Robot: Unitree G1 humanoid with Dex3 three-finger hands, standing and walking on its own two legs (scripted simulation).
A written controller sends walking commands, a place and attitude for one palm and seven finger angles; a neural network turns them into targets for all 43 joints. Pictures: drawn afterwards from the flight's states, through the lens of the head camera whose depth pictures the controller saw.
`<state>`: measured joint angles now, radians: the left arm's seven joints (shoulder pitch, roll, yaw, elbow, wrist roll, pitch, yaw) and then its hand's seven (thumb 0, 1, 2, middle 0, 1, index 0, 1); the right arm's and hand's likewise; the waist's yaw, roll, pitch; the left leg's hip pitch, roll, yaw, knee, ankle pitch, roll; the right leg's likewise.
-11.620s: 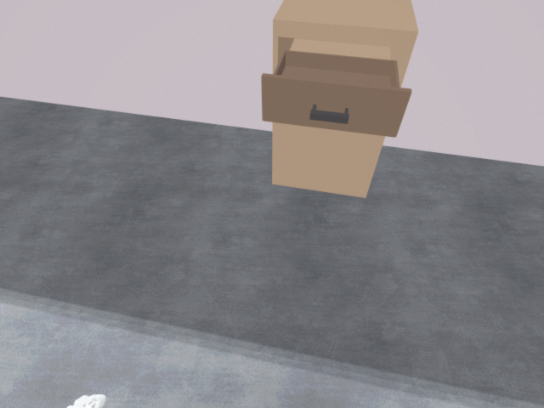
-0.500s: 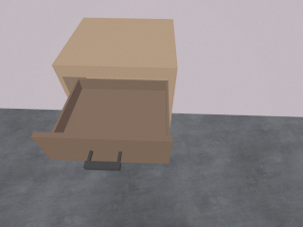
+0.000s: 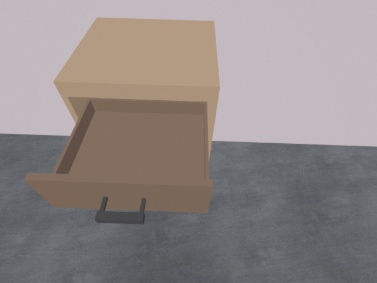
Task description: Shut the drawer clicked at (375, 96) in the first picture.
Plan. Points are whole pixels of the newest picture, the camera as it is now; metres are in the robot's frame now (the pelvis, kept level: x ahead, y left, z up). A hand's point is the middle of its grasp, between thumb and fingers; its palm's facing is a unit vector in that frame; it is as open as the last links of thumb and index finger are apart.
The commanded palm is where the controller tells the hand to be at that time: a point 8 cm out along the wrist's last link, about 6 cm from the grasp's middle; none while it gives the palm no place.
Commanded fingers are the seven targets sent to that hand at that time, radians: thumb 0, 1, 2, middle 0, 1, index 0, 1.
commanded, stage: come to a stop and stand still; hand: left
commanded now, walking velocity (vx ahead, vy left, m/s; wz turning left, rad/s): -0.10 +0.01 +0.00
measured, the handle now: (122, 209) +0.30 +0.19 -0.09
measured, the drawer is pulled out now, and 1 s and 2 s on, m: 0.30 0.30 0.30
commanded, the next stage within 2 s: look again from close up in 1.14 s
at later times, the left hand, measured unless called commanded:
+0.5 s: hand out of the picture +0.01 +0.21 -0.17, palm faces +0.00 -0.97 -0.24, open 7.4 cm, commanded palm none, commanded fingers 0.00 0.90 0.90 -0.20 -0.30 -0.20 -0.30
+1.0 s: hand out of the picture +0.00 +0.23 -0.17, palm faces +0.02 -0.97 -0.24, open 7.4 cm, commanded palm none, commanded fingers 0.00 0.90 0.90 -0.20 -0.30 -0.20 -0.30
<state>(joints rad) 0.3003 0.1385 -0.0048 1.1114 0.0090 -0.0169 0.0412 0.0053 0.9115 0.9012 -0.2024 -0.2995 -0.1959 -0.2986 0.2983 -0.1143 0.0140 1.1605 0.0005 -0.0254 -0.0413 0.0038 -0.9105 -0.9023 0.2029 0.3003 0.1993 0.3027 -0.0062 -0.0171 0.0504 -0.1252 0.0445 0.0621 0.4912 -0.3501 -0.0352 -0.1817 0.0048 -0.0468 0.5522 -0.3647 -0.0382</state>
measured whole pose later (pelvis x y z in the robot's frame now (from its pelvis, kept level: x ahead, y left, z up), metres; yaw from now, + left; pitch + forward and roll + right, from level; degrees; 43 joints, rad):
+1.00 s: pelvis -0.02 +0.04 +0.00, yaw +2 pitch +0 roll +1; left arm 0.23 0.18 -0.01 1.05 0.01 0.00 0.05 0.00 0.91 0.90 -0.20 -0.30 -0.20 -0.30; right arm 0.22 -0.17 0.00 1.11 -0.01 -0.01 -0.01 0.01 -0.91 -0.90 0.20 0.30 0.20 0.30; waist 0.00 0.00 0.09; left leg -0.15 -0.02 0.06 0.47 -0.32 0.03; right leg -0.19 -0.06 -0.05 0.51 -0.32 0.02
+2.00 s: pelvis -0.04 +0.02 -0.01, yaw +3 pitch +4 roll +1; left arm 0.42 0.15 0.05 0.24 -0.14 -0.18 0.05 0.02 0.94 0.90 -0.25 -0.35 -0.24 -0.35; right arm 0.30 -0.24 -0.03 0.86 0.02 -0.26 -0.05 0.02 -0.92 -0.90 0.21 0.30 0.20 0.30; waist -0.03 0.03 -0.03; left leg -0.33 0.01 0.02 0.61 -0.34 -0.01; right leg -0.35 -0.04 -0.08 0.64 -0.35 -0.01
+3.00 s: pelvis -0.07 +0.03 -0.08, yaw +2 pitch +14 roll -2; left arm 0.64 0.14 -0.09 -0.30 -0.12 -0.37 -0.06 0.02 0.90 0.90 -1.21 -1.39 -1.20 -1.39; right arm 0.22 -0.22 0.00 0.41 0.02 -0.16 -0.02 0.01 -0.91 -0.90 0.20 0.30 0.20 0.30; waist 0.00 0.02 -0.14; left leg -0.83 0.03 0.01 1.14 -0.55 0.01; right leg -0.82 -0.04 -0.08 1.10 -0.51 0.00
